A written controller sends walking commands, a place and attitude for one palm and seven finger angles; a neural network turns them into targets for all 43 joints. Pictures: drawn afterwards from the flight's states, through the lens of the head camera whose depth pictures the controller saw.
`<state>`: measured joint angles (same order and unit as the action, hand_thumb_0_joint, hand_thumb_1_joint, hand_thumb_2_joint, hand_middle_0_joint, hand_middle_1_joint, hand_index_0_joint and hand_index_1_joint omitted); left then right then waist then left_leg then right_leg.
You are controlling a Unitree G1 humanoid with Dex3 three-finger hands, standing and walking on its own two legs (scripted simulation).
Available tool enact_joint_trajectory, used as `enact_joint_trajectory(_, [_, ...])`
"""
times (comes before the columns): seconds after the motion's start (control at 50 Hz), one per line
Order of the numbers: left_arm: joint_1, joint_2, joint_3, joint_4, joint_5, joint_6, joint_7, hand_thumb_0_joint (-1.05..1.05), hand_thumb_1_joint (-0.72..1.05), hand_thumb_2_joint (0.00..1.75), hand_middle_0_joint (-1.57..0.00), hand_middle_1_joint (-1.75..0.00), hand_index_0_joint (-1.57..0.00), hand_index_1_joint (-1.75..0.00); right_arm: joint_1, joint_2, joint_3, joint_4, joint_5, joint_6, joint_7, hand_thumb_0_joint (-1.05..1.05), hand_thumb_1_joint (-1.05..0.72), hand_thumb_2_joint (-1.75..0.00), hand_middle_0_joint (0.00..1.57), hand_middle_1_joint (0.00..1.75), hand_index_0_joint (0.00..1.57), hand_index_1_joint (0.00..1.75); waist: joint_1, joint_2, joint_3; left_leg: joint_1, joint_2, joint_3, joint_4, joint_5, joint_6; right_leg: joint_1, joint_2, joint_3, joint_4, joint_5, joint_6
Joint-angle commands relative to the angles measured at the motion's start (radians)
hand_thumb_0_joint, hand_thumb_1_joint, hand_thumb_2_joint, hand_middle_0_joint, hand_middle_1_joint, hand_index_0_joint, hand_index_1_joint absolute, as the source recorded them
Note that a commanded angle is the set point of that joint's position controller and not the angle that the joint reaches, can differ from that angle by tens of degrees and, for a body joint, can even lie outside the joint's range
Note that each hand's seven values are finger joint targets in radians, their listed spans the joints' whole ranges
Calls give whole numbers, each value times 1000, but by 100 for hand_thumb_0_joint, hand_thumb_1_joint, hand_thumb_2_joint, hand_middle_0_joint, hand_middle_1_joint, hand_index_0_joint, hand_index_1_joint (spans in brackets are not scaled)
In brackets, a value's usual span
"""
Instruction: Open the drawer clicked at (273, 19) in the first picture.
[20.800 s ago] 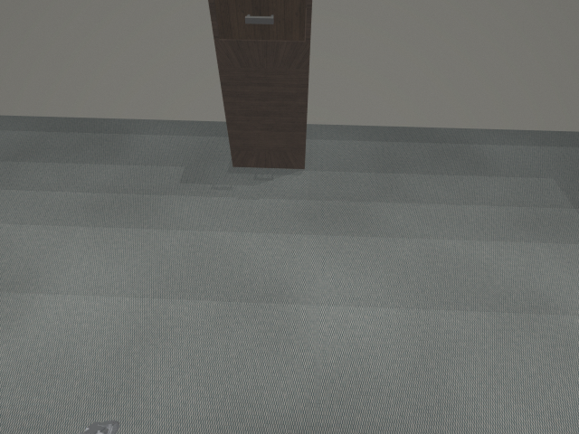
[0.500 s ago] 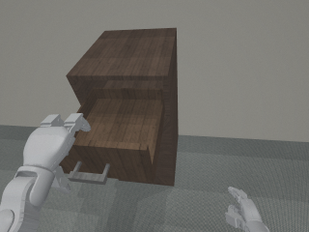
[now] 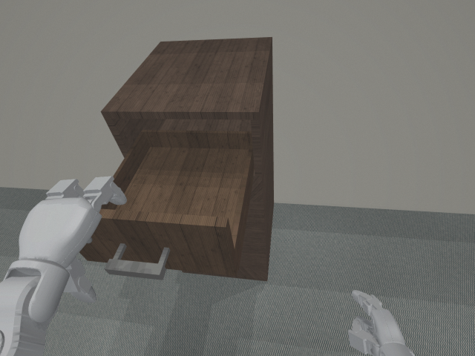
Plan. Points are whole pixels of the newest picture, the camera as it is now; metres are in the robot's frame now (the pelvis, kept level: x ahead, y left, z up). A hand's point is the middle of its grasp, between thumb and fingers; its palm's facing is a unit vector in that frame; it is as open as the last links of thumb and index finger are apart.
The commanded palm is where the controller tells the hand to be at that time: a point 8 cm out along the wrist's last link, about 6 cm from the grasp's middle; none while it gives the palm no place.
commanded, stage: draw the hand back to the body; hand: left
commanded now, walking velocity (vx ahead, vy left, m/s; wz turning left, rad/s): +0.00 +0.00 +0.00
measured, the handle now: (139, 259) +0.26 +0.25 -0.01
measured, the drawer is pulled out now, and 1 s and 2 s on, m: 0.30 0.30 0.30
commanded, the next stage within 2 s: step back with the hand held close in 1.28 s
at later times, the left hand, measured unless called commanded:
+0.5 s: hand (96, 229) +0.21 +0.23 +0.17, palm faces +0.40 -0.83 -0.38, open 13.3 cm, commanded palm +0.16 +0.27 +0.19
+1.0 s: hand (86, 237) +0.20 +0.24 +0.17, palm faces +0.42 -0.82 -0.39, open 9.3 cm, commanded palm +0.15 +0.28 +0.18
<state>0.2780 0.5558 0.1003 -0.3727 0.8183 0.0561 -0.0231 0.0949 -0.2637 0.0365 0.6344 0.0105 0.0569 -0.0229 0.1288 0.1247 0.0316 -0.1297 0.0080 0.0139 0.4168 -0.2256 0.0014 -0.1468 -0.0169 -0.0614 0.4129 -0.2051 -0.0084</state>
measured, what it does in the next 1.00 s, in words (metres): stands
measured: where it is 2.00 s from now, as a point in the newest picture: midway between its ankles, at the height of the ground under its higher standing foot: outside the picture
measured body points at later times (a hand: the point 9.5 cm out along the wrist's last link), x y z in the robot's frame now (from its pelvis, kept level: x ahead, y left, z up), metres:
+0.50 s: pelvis +0.01 +0.00 +0.00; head +0.00 -0.02 +0.45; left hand +0.19 +0.27 +0.19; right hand +0.21 -0.20 -0.08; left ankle +0.00 +0.12 -0.74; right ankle +0.02 -0.11 -0.74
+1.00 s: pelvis +0.02 +0.00 +0.00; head +0.00 -0.03 +0.45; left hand +0.17 +0.28 +0.19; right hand +0.21 -0.22 -0.08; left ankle +0.00 +0.12 -0.74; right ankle +0.02 -0.11 -0.74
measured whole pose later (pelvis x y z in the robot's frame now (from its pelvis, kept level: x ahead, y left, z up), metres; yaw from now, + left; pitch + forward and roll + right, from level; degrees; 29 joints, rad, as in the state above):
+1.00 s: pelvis +0.02 +0.00 +0.00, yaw +0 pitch -5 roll -1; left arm 0.50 0.31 0.31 -0.47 -0.06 -0.13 0.10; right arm 0.18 -0.22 0.02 0.63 -0.01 -0.12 -0.08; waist 0.07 0.08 0.04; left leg -0.07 0.03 0.02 0.40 -0.25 -0.01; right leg -0.07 0.00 -0.06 0.36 -0.21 -0.01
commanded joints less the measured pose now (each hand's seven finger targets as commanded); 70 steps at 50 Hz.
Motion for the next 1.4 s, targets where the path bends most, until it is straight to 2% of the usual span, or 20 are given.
enact_joint_trajectory(0.0, [-113, 188, 128, -202, -5, -7, 26, 0, -50, 30, -30, -120, -30, -120, -188, -78, -27, -181, -3, -61, -6, 0, -90, -90, 20, 30, 20, 30, -6, -72, -146, 2, -31, 8, -55, 174, 17, 52, 23, 10, -69, 70, -4])
enact_joint_trajectory(0.08, [-101, 245, 192, -229, -11, -20, 32, 0, -50, 30, -30, -120, -30, -120, -200, -90, -31, -189, -1, -64, -14, 0, -90, -90, 20, 30, 20, 30, 1, -55, -134, 0, -24, 0, -50, 160, 14, 46, 32, 23, -76, 64, -5])
enact_joint_trajectory(0.26, [-35, 224, 195, -242, -16, -31, 61, 0, -50, 30, -30, -120, -30, -120, -176, -89, -40, -188, -6, -57, -14, 0, -90, -90, 20, 30, 20, 30, 3, -66, -141, -2, -27, 5, -46, 177, 12, 35, 25, 9, -64, 79, -2])
enact_joint_trajectory(0.28, [-178, -101, 212, -331, -718, -126, 83, 0, -47, 32, -30, -118, -30, -118, -127, -21, -34, -247, 1, -133, -26, 0, -90, -90, 20, 30, 20, 30, -100, -118, -63, 106, 6, 4, -29, 102, 36, -10, 48, 5, -120, 62, -18])
enact_joint_trajectory(0.3, [19, -44, 249, -104, -748, -152, 108, 0, -43, 33, -29, -115, -29, -115, -88, -44, -27, -191, -16, -173, -44, 0, -90, -90, 20, 30, 20, 30, -91, -202, -27, 72, 25, 0, -49, 58, 28, 8, 46, -8, -89, 30, -13])
enact_joint_trajectory(0.32, [69, -52, 280, -182, -827, -174, 109, 0, -40, 34, -29, -113, -29, -113, -89, -52, -34, -198, -14, -176, -58, 0, -90, -90, 20, 30, 20, 30, -68, -230, -47, 57, 23, -8, -73, 76, 22, 42, 41, -17, -103, 33, -6])
enact_joint_trajectory(0.34, [-12, -18, 295, -274, -846, -204, 119, 0, -36, 36, -29, -111, -29, -111, -98, -54, -29, -204, -12, -195, -65, 0, -90, -90, 20, 30, 20, 30, -68, -193, -90, 66, 16, -2, -80, 74, 23, 64, 28, -9, -107, 30, 0])
enact_joint_trajectory(0.38, [-33, 16, 342, -303, -860, -242, 145, 0, -29, 39, -29, -107, -29, -107, -89, -49, -26, -177, -24, -230, -78, 0, -90, -90, 20, 30, 20, 30, -56, -51, -106, 81, 3, 16, -78, 75, 16, 70, 23, 10, -122, 29, -4])
enact_joint_trajectory(0.4, [-23, -38, 299, -313, -859, -254, 148, 0, -26, 40, -28, -104, -28, -104, -72, -33, -20, -176, -25, -242, -75, 0, -90, -90, 20, 30, 20, 30, -60, 8, -102, 77, 1, 13, -89, 89, 11, 78, 15, 6, -117, 37, -10])
enact_joint_trajectory(0.48, [14, -55, 290, -294, -867, -260, 149, 0, -12, 47, -27, -95, -27, -95, -58, -45, -29, -162, -29, -262, -66, 0, -90, -90, 20, 30, 20, 30, -59, -18, -38, 50, 4, 9, -95, 131, 4, 80, 25, 6, -128, 77, -13])
enact_joint_trajectory(0.54, [53, -72, 284, -314, -868, -267, 145, 0, -1, 51, -26, -88, -26, -88, -49, -42, -34, -166, -29, -267, -56, 0, -90, -90, 20, 30, 20, 30, -55, 5, -80, 52, 4, 9, -84, 190, 3, 114, 20, 8, -102, 139, -17])
enact_joint_trajectory(0.68, [152, -64, 318, -323, -878, -257, 134, 0, 23, 62, -25, -73, -25, -73, -50, -45, -54, -165, -25, -254, -50, 0, -90, -90, 20, 30, 20, 30, -55, -65, -94, 56, 11, 16, -58, 291, 2, 117, 24, 7, -93, 251, -11])
enact_joint_trajectory(0.84, [160, -70, 317, -307, -880, -247, 139, 0, 51, 74, -23, -55, -23, -55, -43, -43, -59, -165, -19, -238, -55, 0, -90, -90, 20, 30, 20, 30, -60, -96, -92, 62, 12, 13, -64, 249, 5, 93, 22, 6, -96, 202, -5])
enact_joint_trajectory(0.9, [141, -70, 314, -314, -877, -246, 142, 0, 62, 78, -22, -48, -22, -48, -45, -43, -58, -163, -19, -238, -59, 0, -90, -90, 20, 30, 20, 30, -65, -44, -72, 64, 8, 14, -71, 215, 4, 78, 19, 13, -110, 171, -7])
enact_joint_trajectory(0.96, [156, -66, 326, -302, -879, -243, 143, 0, 73, 82, -21, -41, -21, -41, -47, -40, -58, -166, -20, -236, -60, 0, -90, -90, 20, 30, 20, 30, -58, -98, -87, 62, 7, 10, -70, 213, 8, 88, 21, 13, -108, 170, -5])
enact_joint_trajectory(1.0, [130, -70, 314, -307, -877, -238, 143, 0, 80, 86, -21, -37, -21, -37, -51, -40, -52, -162, -21, -237, -61, 0, -90, -90, 20, 30, 20, 30, -63, -43, -54, 52, 5, 8, -77, 187, 3, 74, 19, 14, -118, 145, -7])
enact_joint_trajectory(1.06, [137, -72, 316, -297, -878, -235, 142, 0, 90, 90, -20, -30, -20, -30, -51, -37, -53, -164, -23, -236, -60, 0, -90, -90, 20, 30, 20, 30, -59, -82, -68, 58, 4, 7, -74, 194, 9, 80, 20, 17, -118, 152, -6])
enact_joint_trajectory(1.2, [118, -74, 311, -299, -879, -229, 143, 0, 90, 90, -20, -30, -20, -30, -58, -35, -49, -160, -22, -236, -61, 0, -90, -90, 20, 30, 20, 30, -62, -45, -51, 53, 4, 3, -82, 148, 4, 68, 15, 22, -133, 99, -7])
enact_joint_trajectory(1.36, [134, -76, 312, -291, -880, -233, 144, 0, 90, 90, -20, -30, -20, -30, -63, -35, -53, -162, -21, -240, -60, 0, -90, -90, 20, 30, 20, 30, -56, -80, -50, 44, 6, -3, -85, 121, 7, 64, 16, 26, -137, 59, -8])
enact_joint_trajectory(1.38, [-27, 80, 468, -359, -872, -282, 152, 0, 90, 90, -20, -30, -20, -30, -55, -46, -32, -211, -1, -215, -51, 0, -90, -90, 20, 30, 20, 30, -96, -4, 74, -56, 8, -12, -70, 17, 18, -59, -29, 111, -189, 40, -9])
